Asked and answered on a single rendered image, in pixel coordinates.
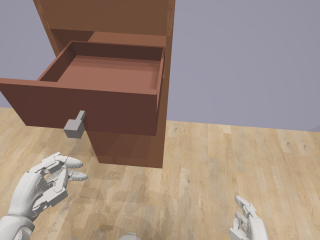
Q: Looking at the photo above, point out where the cabinet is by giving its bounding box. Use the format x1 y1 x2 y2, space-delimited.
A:
33 0 176 169

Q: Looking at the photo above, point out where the right robot hand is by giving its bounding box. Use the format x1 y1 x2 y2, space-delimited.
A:
229 195 269 240

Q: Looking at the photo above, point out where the handle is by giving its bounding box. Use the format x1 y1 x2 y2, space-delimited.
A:
63 110 86 139

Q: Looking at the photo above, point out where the left robot hand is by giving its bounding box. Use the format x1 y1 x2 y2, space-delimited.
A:
8 152 88 222

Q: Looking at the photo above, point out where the drawer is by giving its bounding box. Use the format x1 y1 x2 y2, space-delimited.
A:
0 40 166 136

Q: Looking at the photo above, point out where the robot left forearm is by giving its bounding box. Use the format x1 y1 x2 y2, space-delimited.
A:
0 214 35 240

